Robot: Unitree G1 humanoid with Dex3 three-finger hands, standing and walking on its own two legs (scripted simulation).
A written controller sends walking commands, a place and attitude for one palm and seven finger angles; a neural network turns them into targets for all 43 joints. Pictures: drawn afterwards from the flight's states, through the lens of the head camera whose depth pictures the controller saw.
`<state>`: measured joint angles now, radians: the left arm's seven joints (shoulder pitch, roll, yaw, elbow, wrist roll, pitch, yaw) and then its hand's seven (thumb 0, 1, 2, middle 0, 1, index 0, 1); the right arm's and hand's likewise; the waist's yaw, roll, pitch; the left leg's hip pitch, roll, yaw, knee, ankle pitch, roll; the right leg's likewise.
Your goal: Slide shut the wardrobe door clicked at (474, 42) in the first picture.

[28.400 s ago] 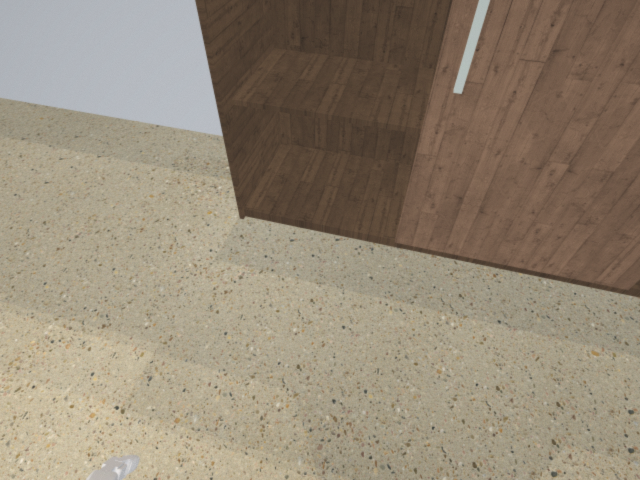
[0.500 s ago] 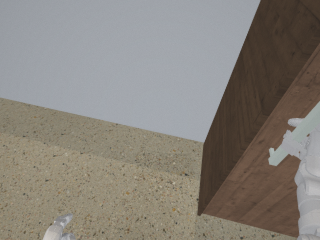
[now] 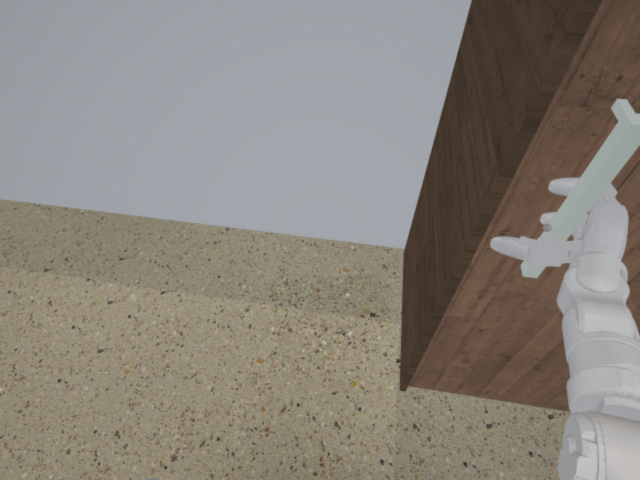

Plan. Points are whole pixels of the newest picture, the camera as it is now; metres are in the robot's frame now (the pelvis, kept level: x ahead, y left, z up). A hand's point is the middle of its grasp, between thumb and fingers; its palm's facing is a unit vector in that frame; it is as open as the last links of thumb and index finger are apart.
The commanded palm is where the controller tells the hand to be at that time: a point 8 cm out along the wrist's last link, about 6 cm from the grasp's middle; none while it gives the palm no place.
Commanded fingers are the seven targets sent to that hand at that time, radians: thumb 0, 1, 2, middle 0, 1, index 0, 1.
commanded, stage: loosen the grip on the handle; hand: right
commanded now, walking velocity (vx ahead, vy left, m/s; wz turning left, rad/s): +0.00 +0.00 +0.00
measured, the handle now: (568, 201) +0.46 -0.29 +0.11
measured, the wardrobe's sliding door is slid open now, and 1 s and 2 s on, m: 0.00 0.00 0.00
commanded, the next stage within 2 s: slip the hand off the handle in 0.18 s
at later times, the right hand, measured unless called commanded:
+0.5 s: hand (550, 228) +0.42 -0.26 +0.10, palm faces +0.40 +0.88 -0.25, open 13.5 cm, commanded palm +0.39 -0.31 +0.09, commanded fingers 0.00 0.55 -0.20 0.25 1.15 0.25 1.15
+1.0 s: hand (563, 232) +0.42 -0.28 +0.09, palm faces +0.39 +0.89 -0.26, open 12.9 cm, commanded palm +0.38 -0.34 +0.09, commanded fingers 0.00 0.55 -0.20 0.25 1.15 0.25 1.15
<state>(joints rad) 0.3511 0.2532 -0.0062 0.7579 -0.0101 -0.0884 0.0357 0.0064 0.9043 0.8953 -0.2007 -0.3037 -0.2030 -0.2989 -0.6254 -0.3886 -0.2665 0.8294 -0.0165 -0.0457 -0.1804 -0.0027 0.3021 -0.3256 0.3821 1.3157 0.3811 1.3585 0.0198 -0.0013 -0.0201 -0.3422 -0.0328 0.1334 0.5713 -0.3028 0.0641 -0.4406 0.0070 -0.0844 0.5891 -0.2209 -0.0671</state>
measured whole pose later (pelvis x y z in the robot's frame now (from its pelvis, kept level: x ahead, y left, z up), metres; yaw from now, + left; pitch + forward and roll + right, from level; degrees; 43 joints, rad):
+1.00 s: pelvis -0.02 +0.00 -0.02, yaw +5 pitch +7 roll +2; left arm 0.39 0.28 -0.03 0.68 -0.02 0.00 0.05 0.01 0.90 0.90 -0.20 -0.30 -0.20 -0.30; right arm -0.68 -0.58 -0.41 1.09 -0.05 -0.16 -0.08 -0.02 0.55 -0.20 0.43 1.24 0.56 1.29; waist 0.07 -0.01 -0.08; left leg -0.51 -0.09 0.08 0.68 -0.30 0.07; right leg -0.60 0.03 -0.01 0.73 -0.25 -0.07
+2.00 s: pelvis +0.02 -0.01 +0.00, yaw +5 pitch +1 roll +2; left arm 0.23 0.23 -0.07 0.70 -0.04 -0.17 0.14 0.01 0.90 0.90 -0.20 -0.30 -0.21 -0.30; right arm 0.00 -0.39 -0.36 0.21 0.31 -0.08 0.26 -0.02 0.55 -0.20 0.25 1.15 0.25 1.15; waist -0.02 -0.02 -0.04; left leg -0.28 -0.07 0.05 0.59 -0.33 0.05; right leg -0.37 0.06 -0.02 0.64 -0.29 -0.08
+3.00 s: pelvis +0.03 +0.02 +0.02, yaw +6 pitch -5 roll +0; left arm 0.19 0.24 -0.02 0.65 -0.01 -0.11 0.07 0.01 0.90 0.90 -0.20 -0.30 -0.20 -0.30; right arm 0.45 -0.32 -0.24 -0.31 0.09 -0.09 -0.11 0.00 -0.58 -0.75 0.22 0.48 0.21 0.49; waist -0.06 -0.05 0.01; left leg -0.02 -0.09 0.03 0.36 -0.25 0.09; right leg -0.11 0.04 -0.01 0.41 -0.21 -0.04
